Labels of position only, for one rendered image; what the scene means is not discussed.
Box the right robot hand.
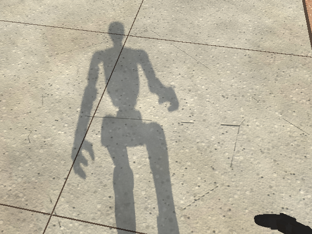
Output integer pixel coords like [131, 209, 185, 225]
[253, 213, 312, 234]

